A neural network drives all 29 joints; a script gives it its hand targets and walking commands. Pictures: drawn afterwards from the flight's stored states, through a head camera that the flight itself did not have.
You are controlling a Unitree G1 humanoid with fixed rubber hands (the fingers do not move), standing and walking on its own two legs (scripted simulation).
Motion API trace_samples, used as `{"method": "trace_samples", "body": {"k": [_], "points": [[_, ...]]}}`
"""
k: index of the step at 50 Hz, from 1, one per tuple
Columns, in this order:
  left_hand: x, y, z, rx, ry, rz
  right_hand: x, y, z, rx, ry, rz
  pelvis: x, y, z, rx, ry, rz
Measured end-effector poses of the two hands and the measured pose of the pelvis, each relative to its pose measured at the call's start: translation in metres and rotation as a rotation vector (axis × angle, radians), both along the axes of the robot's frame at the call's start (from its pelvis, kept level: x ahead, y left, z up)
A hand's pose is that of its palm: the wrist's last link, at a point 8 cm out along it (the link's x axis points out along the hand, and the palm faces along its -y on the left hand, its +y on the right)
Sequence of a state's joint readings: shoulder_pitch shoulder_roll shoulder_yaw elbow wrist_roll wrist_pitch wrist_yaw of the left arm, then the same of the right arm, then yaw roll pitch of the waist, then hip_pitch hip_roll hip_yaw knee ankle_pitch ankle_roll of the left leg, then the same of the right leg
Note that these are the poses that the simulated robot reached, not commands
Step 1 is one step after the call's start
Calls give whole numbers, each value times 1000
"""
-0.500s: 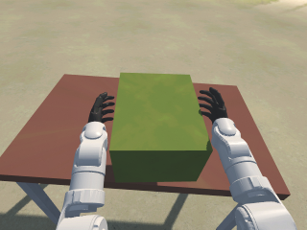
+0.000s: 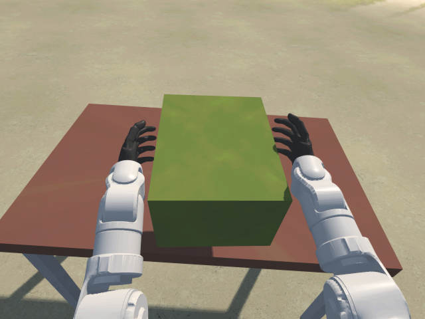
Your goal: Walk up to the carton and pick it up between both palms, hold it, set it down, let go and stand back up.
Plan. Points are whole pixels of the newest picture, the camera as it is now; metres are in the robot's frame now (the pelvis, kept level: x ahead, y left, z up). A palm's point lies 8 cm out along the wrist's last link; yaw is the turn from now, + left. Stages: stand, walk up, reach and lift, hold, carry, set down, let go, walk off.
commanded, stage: reach and lift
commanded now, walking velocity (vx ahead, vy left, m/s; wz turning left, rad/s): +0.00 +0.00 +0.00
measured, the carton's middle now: (213, 165) +0.42 +0.01 +0.09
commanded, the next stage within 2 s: hold in 0.26 s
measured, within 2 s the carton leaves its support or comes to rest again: neither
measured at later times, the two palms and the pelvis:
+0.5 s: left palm (123, 159) +0.35 +0.17 +0.17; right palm (301, 149) +0.37 -0.14 +0.18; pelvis +0.00 +0.00 +0.00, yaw +0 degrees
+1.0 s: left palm (116, 157) +0.35 +0.18 +0.17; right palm (298, 140) +0.37 -0.13 +0.20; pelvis -0.01 +0.00 +0.00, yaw +0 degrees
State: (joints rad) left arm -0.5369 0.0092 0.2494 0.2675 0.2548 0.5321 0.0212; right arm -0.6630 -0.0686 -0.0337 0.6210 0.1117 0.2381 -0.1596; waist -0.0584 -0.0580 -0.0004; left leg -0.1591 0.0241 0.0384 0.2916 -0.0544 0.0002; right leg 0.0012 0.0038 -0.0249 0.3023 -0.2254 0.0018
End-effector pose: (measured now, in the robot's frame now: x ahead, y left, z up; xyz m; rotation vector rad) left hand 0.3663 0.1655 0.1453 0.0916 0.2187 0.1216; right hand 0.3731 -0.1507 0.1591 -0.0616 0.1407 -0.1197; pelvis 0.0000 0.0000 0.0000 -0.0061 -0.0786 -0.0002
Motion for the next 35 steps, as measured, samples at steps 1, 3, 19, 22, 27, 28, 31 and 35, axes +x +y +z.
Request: {"method": "trace_samples", "body": {"k": [1,3,19,22,27,28,31,35], "points": [[1,0,1,2,-5,-2,0,0,1,1,-6,-1,1,0,0,0,1,-2],[2,-1,2,5,-18,-6,1,-1,5,2,-19,-4,3,1,0,-1,3,-4],[-11,5,7,-12,-18,20,-5,5,11,11,-20,17,6,0,0,1,-25,-5],[-13,6,13,-2,-28,29,-5,6,14,16,-32,26,4,0,0,-1,-21,0],[-16,5,23,12,-48,30,-7,5,24,20,-53,28,1,-1,0,-3,-26,4],[-17,5,24,11,-47,29,-8,5,25,18,-53,27,1,-1,0,-3,-28,4],[-19,4,24,-1,-44,21,-12,4,27,8,-51,22,0,-2,0,-2,-37,7],[-23,4,19,-19,-32,14,-17,4,27,-5,-40,17,-2,-3,0,-1,-46,5]]}}
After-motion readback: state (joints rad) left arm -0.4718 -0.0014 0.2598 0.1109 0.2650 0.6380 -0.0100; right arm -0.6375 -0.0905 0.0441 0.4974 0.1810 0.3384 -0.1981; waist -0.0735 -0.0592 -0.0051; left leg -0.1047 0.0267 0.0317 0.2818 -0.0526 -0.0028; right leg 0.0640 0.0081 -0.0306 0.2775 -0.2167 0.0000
